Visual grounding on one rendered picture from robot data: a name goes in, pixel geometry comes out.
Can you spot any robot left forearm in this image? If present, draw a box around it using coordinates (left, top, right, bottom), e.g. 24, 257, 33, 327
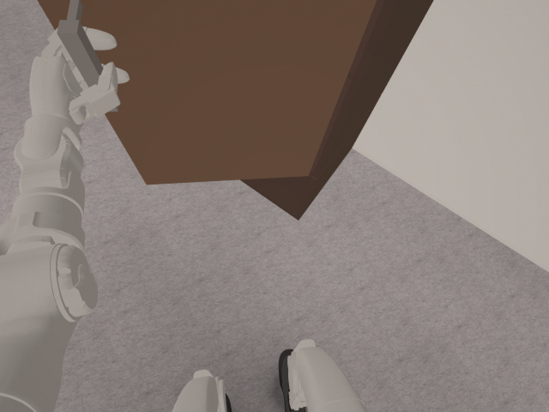
0, 115, 85, 256

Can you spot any right robot shin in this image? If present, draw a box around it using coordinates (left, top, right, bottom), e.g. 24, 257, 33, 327
288, 339, 316, 409

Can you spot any right robot foot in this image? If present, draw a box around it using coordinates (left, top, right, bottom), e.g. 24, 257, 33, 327
279, 349, 306, 412

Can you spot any robot left hand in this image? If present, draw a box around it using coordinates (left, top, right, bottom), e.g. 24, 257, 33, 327
29, 27, 130, 133

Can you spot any left robot upper arm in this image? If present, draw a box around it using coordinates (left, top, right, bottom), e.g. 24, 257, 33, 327
0, 243, 98, 412

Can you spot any cupboard door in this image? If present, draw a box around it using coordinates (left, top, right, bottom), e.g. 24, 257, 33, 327
38, 0, 377, 185

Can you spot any handle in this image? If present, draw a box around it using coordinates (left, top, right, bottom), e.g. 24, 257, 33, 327
57, 0, 118, 112

